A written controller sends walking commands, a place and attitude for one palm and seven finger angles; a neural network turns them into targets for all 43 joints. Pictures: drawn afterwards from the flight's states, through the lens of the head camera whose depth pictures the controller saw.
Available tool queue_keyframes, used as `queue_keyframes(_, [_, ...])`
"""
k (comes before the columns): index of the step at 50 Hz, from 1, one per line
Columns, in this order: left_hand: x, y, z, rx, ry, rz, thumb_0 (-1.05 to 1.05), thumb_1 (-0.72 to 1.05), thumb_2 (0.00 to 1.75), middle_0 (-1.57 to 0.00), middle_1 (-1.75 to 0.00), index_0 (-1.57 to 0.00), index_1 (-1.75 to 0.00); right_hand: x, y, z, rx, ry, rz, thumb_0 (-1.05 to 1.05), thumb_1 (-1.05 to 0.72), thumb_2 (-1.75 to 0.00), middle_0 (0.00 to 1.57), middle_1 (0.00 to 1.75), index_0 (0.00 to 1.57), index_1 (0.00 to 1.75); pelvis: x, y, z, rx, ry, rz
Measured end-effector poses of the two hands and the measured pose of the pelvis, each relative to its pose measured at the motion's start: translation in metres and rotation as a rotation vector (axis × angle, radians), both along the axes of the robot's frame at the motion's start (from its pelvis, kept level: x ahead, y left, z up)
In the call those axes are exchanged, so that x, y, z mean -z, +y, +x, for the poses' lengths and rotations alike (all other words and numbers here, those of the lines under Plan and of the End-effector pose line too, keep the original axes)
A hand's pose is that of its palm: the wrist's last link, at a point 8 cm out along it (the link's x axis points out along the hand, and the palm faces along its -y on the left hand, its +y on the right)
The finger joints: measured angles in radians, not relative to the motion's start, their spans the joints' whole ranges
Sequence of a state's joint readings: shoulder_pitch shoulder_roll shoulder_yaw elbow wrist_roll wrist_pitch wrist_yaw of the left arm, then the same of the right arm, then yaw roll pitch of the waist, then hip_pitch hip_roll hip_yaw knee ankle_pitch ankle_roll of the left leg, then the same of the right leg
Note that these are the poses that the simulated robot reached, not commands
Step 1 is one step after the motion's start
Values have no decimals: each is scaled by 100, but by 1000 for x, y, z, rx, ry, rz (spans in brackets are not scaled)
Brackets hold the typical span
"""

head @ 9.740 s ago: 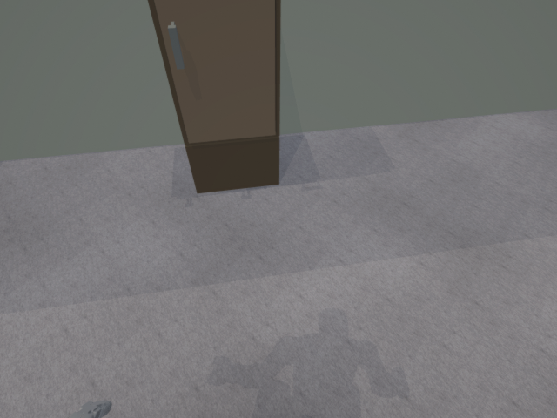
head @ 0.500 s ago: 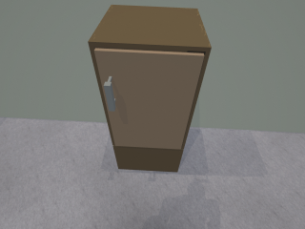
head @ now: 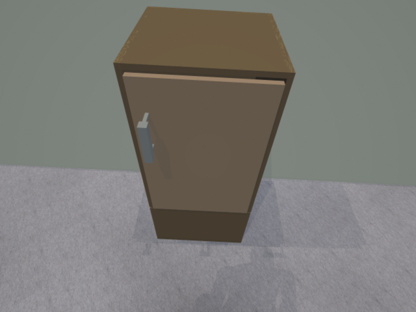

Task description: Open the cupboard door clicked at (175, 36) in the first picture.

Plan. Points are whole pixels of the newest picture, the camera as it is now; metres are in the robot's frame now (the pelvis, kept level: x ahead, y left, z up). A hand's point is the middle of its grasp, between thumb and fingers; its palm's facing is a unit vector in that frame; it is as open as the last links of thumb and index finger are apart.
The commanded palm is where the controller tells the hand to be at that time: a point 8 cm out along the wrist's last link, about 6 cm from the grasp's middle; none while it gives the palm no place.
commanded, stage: come to a stop and stand still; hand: left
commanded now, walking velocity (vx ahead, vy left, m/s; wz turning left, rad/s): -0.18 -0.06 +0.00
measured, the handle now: (147, 138) +0.54 +0.20 -0.01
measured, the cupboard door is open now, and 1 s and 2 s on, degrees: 0 0 0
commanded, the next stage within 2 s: look again from close up in 0.90 s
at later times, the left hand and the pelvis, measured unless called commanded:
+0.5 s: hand out of the picture +0.05 +0.18 -0.16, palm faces +0.03 -0.97 -0.25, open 7.4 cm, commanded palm none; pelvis -0.03 -0.02 +0.00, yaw +1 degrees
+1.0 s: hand out of the picture -0.05 +0.19 -0.16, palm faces +0.04 -0.97 -0.24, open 7.4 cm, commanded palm none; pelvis -0.06 +0.00 +0.01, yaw +1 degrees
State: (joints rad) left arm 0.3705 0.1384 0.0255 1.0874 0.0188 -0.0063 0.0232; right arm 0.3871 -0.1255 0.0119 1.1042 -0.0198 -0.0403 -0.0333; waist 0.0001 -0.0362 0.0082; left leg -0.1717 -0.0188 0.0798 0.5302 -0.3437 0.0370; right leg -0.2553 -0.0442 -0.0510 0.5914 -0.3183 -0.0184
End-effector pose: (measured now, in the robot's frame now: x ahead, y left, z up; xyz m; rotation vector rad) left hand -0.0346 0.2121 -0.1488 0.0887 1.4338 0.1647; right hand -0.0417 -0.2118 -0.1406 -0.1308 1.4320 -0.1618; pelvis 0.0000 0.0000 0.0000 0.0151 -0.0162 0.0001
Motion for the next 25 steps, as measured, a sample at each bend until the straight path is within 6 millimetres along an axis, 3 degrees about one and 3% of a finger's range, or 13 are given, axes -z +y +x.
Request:
queue_keyframes(9, [-11,4,42,30,-49,57,2,93,90,-20,-30,-20,-30,3,7,25,17,-4,30,1,-92,-90,20,29,20,30,-5,-7,4,2,14,1])
queue_keyframes(15, [-18,7,57,71,-112,85,1,92,90,-20,-30,-20,-30,5,-14,32,3,-37,21,2,-93,-90,20,29,20,30,-4,-13,-7,1,12,6])
queue_keyframes(21, [-19,10,70,83,-221,112,0,91,90,-20,-30,-20,-30,-1,-49,55,-15,-174,-52,2,-92,-90,20,29,20,30,2,-19,-18,-18,10,-9])
queue_keyframes(25, [-21,13,75,87,-277,107,0,91,90,-20,-30,-20,-30,-12,-63,68,-35,-246,-92,1,-91,-90,20,29,20,30,2,-19,-25,-22,-12,-12])
